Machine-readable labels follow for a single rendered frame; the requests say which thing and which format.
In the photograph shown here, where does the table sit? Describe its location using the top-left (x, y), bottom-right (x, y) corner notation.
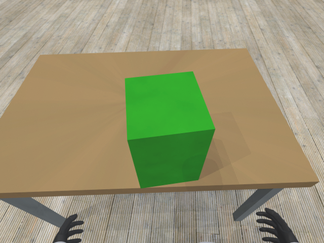
top-left (0, 48), bottom-right (320, 228)

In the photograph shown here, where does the left robot hand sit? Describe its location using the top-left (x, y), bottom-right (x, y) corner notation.
top-left (53, 214), bottom-right (84, 243)

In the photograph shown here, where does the carton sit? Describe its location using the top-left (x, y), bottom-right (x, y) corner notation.
top-left (125, 71), bottom-right (215, 188)

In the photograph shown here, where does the right robot hand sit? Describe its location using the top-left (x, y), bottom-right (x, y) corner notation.
top-left (256, 208), bottom-right (299, 243)

